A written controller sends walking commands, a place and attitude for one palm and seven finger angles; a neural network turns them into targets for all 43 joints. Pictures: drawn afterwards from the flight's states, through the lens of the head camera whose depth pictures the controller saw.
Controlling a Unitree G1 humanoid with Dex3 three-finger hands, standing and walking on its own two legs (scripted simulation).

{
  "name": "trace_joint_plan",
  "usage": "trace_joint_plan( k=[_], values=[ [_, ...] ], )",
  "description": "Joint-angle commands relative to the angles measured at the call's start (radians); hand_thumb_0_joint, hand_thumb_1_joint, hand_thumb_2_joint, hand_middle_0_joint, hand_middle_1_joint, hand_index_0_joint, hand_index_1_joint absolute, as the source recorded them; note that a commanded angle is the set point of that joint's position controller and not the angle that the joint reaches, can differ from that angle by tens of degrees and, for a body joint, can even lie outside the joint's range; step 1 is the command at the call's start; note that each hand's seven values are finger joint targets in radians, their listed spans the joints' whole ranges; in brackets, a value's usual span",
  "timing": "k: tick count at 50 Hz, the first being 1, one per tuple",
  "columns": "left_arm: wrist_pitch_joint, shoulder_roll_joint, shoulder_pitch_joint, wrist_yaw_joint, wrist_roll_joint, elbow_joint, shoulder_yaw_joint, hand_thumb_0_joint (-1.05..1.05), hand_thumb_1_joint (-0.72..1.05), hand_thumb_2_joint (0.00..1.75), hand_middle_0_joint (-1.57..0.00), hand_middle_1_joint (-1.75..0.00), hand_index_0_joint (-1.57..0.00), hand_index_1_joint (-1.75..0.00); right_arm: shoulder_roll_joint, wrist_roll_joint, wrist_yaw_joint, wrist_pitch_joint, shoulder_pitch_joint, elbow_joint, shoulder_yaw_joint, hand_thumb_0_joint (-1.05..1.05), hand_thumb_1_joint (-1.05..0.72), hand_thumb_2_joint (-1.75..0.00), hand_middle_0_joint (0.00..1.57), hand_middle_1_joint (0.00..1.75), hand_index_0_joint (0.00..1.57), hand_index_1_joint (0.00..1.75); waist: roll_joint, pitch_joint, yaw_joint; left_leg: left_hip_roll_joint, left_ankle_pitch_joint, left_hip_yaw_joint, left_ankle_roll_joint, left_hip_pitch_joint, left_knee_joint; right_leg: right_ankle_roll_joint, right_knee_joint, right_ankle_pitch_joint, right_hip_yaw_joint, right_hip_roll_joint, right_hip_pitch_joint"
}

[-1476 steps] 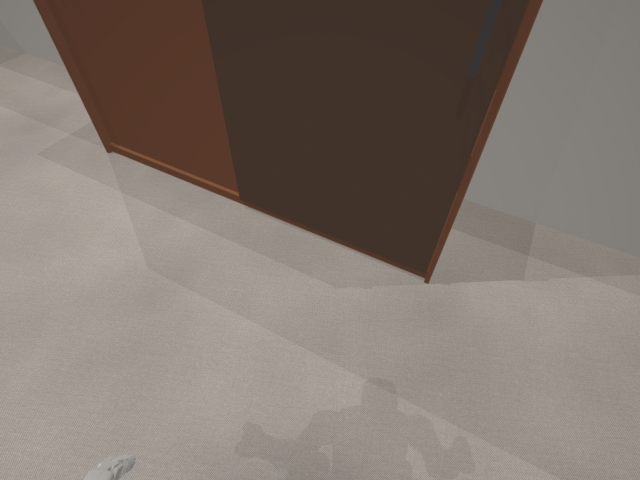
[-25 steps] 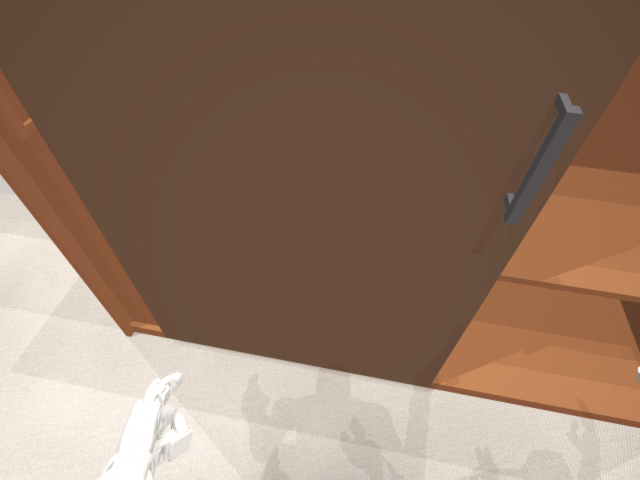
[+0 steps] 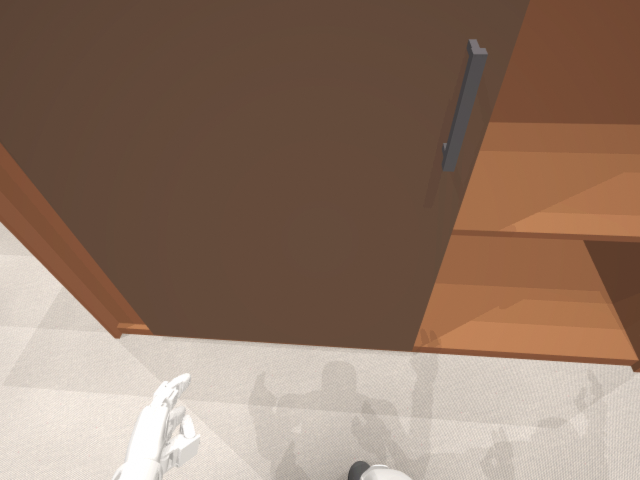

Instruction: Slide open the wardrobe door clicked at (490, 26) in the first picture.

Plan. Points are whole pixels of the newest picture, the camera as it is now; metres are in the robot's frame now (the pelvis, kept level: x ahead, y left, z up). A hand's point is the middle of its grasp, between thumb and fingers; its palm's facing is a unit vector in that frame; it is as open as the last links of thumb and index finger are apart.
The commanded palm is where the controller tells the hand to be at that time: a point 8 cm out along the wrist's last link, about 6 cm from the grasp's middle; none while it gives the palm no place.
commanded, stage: step back with the hand held close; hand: right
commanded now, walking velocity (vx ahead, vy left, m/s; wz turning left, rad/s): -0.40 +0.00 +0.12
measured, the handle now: (459, 110) +0.58 -0.19 +0.16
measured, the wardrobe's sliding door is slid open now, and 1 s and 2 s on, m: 0.70 0.70 0.70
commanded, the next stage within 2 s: stop stepping back and stand still in 0.26 s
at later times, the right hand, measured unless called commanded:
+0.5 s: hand out of the picture +0.15 -0.26 +0.18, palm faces +0.22 +0.87 -0.45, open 7.4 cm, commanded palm +0.10 -0.31 +0.19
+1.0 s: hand out of the picture +0.11 -0.27 +0.18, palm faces +0.27 +0.82 -0.49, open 7.4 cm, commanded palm +0.06 -0.32 +0.19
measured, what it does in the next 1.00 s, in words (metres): walks backwards: left foot, then right foot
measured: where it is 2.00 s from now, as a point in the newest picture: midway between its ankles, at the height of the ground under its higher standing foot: outside the picture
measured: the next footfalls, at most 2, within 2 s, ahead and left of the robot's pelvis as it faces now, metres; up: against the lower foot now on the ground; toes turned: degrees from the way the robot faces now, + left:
left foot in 0.12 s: -0.01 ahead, +0.12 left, +0.00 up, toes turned +1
right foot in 0.26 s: +0.07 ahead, -0.08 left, +0.00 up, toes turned +5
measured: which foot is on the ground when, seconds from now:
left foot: up 0.00-0.10, down 0.12-0.28, up 0.30-0.56, down 0.58-1.00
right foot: down 0.00-0.12, up 0.14-0.24, down 0.26-0.60, up 0.62-0.72, down 0.74-1.00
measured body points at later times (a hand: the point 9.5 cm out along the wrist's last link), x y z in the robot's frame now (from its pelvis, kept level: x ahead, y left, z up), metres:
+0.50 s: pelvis -0.09 -0.04 +0.02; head -0.06 -0.08 +0.46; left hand +0.04 +0.22 -0.04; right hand +0.13 -0.31 +0.20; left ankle -0.16 +0.08 -0.70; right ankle +0.03 -0.09 -0.73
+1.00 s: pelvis -0.12 -0.05 +0.01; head -0.13 -0.06 +0.46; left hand -0.03 +0.19 -0.08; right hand +0.09 -0.31 +0.21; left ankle -0.14 +0.04 -0.73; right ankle -0.06 -0.13 -0.73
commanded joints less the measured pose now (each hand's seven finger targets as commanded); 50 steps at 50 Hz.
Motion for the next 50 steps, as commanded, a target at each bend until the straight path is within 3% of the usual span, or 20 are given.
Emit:
trace_joint_plan(
  k=[1,3,6,8,11,14,16,18,23,26,29,31,35,37,39,40,42,46,48,50],
  values=[
    [-0.076,0.131,-0.077,-0.027,0.001,-0.177,0.062,0.0,0.9,0.9,-0.2,-0.3,-0.2,-0.3,-0.185,0.036,-0.007,-0.094,0.118,-0.295,-0.141,0.0,-0.9,-0.9,0.2,0.3,0.2,0.3,-0.204,-0.22,-0.018,-0.017,-0.128,0.064,0.042,0.113,-0.077,-0.007,-0.34,-0.451,0.177,-0.204,0.066],
    [-0.063,0.126,-0.061,-0.038,0.009,-0.164,0.06,0.0,0.9,0.9,-0.2,-0.3,-0.2,-0.3,-0.198,0.054,-0.004,-0.097,0.148,-0.316,-0.144,0.0,-0.9,-0.9,0.2,0.3,0.2,0.3,-0.204,-0.226,-0.003,0.032,-0.046,0.026,0.045,0.121,-0.33,0.053,-0.255,-0.348,0.117,-0.181,0.123],
    [-0.032,0.101,-0.039,-0.033,0.018,-0.133,0.043,0.0,0.9,0.9,-0.2,-0.3,-0.2,-0.3,-0.273,0.038,-0.017,-0.107,0.032,-0.296,-0.162,0.0,-0.9,-0.9,0.2,0.3,0.2,0.3,0.149,-0.195,0.024,0.358,0.228,-0.324,0.149,-0.191,-0.574,0.114,0.226,-0.196,-0.032,-0.025,0.311],
    [-0.038,0.121,-0.049,-0.025,0.0,-0.127,0.055,0.0,0.9,0.9,-0.2,-0.3,-0.2,-0.3,-0.209,0.023,-0.012,-0.061,0.038,-0.189,-0.089,0.0,-0.9,-0.9,0.2,0.3,0.2,0.3,0.255,-0.14,0.018,0.336,0.326,-0.258,0.152,-0.17,-0.505,0.094,0.369,-0.274,0.003,0.018,0.18],
    [-0.016,0.124,-0.069,0.001,0.005,-0.122,0.026,0.0,0.9,0.9,-0.2,-0.3,-0.2,-0.3,-0.233,0.012,-0.012,-0.04,-0.009,-0.179,-0.106,0.0,-0.9,-0.9,0.2,0.3,0.2,0.3,0.086,-0.081,0.031,0.217,0.666,-0.137,0.073,-0.027,-0.319,0.079,0.017,-0.076,0.0,0.004,0.155],
    [-0.022,0.164,-0.052,0.002,-0.024,-0.16,0.05,0.0,0.9,0.9,-0.2,-0.3,-0.2,-0.3,-0.267,0.021,0.0,-0.064,-0.027,-0.264,-0.124,0.0,-0.9,-0.9,0.2,0.3,0.2,0.3,-0.103,-0.236,0.001,0.015,0.181,-0.028,-0.018,0.022,-0.114,0.001,-0.165,0.562,0.138,-0.194,0.346],
    [-0.042,0.159,-0.077,-0.016,0.012,-0.181,0.058,0.0,0.9,0.9,-0.2,-0.3,-0.2,-0.3,-0.242,0.042,0.012,-0.054,0.066,-0.337,-0.137,0.0,-0.9,-0.9,0.2,0.3,0.2,0.3,-0.264,-0.321,-0.009,-0.01,-0.166,-0.042,0.001,0.048,0.143,-0.025,-0.284,0.259,0.295,-0.3,0.25],
    [-0.065,0.158,-0.045,-0.027,0.009,-0.165,0.071,0.0,0.9,0.9,-0.2,-0.3,-0.2,-0.3,-0.23,0.043,0.003,-0.056,0.121,-0.385,-0.152,0.0,-0.9,-0.9,0.2,0.3,0.2,0.3,-0.157,-0.288,-0.004,0.001,-0.092,-0.049,0.005,0.02,0.173,-0.079,-0.293,0.058,0.254,-0.296,0.223],
    [-0.065,0.149,-0.026,-0.031,0.005,-0.168,0.059,0.0,0.9,0.9,-0.2,-0.3,-0.2,-0.3,-0.203,0.043,-0.019,-0.017,0.229,-0.333,-0.156,0.0,-0.9,-0.9,0.2,0.3,0.2,0.3,-0.236,-0.205,0.016,-0.051,-0.129,0.124,0.034,0.203,-0.155,0.046,-0.461,-0.566,0.148,-0.17,0.076],
    [-0.045,0.148,-0.012,-0.016,0.01,-0.155,0.055,0.0,0.9,0.9,-0.2,-0.3,-0.2,-0.3,-0.224,0.041,-0.017,0.006,0.224,-0.31,-0.147,0.0,-0.9,-0.9,0.2,0.3,0.2,0.3,-0.159,-0.192,0.024,-0.022,-0.05,0.114,0.062,0.28,-0.463,0.151,-0.337,-0.436,0.028,-0.054,0.142],
    [-0.023,0.145,-0.018,-0.014,0.034,-0.114,0.041,0.0,0.9,0.9,-0.2,-0.3,-0.2,-0.3,-0.272,0.051,-0.025,0.004,0.107,-0.28,-0.187,0.0,-0.9,-0.9,0.2,0.3,0.2,0.3,0.056,-0.188,0.038,0.308,-0.077,-0.167,0.185,-0.122,-0.593,0.093,0.193,-0.186,-0.013,0.001,0.338],
    [-0.03,0.152,-0.012,-0.007,0.0,-0.097,0.062,0.0,0.9,0.9,-0.2,-0.3,-0.2,-0.3,-0.169,0.041,-0.017,0.04,0.061,-0.167,-0.087,0.0,-0.9,-0.9,0.2,0.3,0.2,0.3,0.254,-0.129,0.044,0.325,-0.327,-0.205,0.211,-0.199,-0.562,0.095,0.35,-0.234,0.043,0.011,0.254],
    [-0.027,0.16,-0.052,0.005,-0.006,-0.077,0.042,0.0,0.9,0.9,-0.2,-0.3,-0.2,-0.3,-0.183,0.003,-0.031,0.021,-0.127,-0.157,-0.052,0.0,-0.9,-0.9,0.2,0.3,0.2,0.3,0.055,0.049,0.066,0.289,-0.228,-0.123,0.16,-0.136,-0.423,0.048,0.128,-0.285,0.007,-0.033,0.142],
    [-0.045,0.175,-0.043,0.012,-0.005,-0.098,0.041,0.0,0.9,0.9,-0.2,-0.3,-0.2,-0.3,-0.193,0.002,-0.032,0.001,-0.099,-0.214,-0.075,0.0,-0.9,-0.9,0.2,0.3,0.2,0.3,-0.159,0.031,0.05,0.123,-0.129,-0.009,0.085,-0.118,-0.199,-0.006,-0.126,-0.358,0.153,-0.092,0.18],
    [-0.068,0.153,-0.04,0.008,0.005,-0.099,0.03,0.0,0.9,0.9,-0.2,-0.3,-0.2,-0.3,-0.263,0.013,-0.028,-0.035,-0.061,-0.3,-0.141,0.0,-0.9,-0.9,0.2,0.3,0.2,0.3,-0.344,-0.042,0.044,0.024,-0.17,0.048,0.027,-0.155,0.048,-0.042,-0.376,-0.609,0.511,-0.257,0.224],
    [-0.076,0.132,-0.032,0.001,0.024,-0.108,0.024,0.0,0.9,0.9,-0.2,-0.3,-0.2,-0.3,-0.239,0.01,-0.026,-0.033,-0.031,-0.317,-0.134,0.0,-0.9,-0.9,0.2,0.3,0.2,0.3,-0.278,-0.015,0.042,0.022,-0.149,0.016,0.034,-0.12,0.137,-0.023,-0.454,-0.68,0.582,-0.273,0.141],
    [-0.084,0.127,-0.03,-0.016,0.025,-0.107,0.028,0.0,0.9,0.9,-0.2,-0.3,-0.2,-0.3,-0.22,0.009,-0.024,-0.024,0.054,-0.303,-0.138,0.0,-0.9,-0.9,0.2,0.3,0.2,0.3,-0.129,-0.046,0.023,0.047,-0.074,0.02,0.038,0.013,0.063,-0.028,-0.429,-0.581,0.415,-0.245,0.067],
    [-0.062,0.14,-0.013,-0.022,0.015,-0.123,0.036,0.0,0.9,0.9,-0.2,-0.3,-0.2,-0.3,-0.168,0.003,-0.02,-0.008,0.187,-0.207,-0.121,0.0,-0.9,-0.9,0.2,0.3,0.2,0.3,-0.162,-0.101,0.026,0.034,-0.001,0.108,0.041,0.31,-0.308,0.026,-0.306,-0.512,0.133,-0.11,-0.042],
    [-0.044,0.138,-0.004,-0.017,0.018,-0.125,0.041,0.0,0.9,0.9,-0.2,-0.3,-0.2,-0.3,-0.185,0.002,-0.019,-0.01,0.162,-0.165,-0.133,0.0,-0.9,-0.9,0.2,0.3,0.2,0.3,-0.044,-0.092,0.037,0.117,0.016,-0.003,0.076,0.288,-0.402,0.045,-0.146,-0.408,0.075,-0.061,-0.046],
    [-0.038,0.129,-0.003,-0.021,0.011,-0.111,0.043,0.0,0.9,0.9,-0.2,-0.3,-0.2,-0.3,-0.173,0.013,-0.014,-0.011,0.124,-0.125,-0.12,0.0,-0.9,-0.9,0.2,0.3,0.2,0.3,0.164,-0.107,0.042,0.286,-0.137,-0.258,0.152,0.115,-0.516,0.061,0.115,-0.28,0.028,-0.014,0.041]
  ],
)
